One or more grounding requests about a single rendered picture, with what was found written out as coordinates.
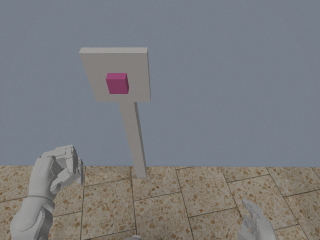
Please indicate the robot left hand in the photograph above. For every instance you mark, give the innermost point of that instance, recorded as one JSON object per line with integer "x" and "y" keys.
{"x": 43, "y": 180}

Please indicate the button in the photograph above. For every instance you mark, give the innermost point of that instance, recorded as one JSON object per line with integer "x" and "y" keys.
{"x": 117, "y": 83}

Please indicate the left robot forearm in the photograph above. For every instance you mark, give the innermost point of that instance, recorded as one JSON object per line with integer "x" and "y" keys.
{"x": 34, "y": 219}

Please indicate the robot right hand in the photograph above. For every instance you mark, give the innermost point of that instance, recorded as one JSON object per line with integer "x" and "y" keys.
{"x": 261, "y": 228}

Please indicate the panel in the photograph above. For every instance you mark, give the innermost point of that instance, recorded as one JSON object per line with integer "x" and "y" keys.
{"x": 134, "y": 61}

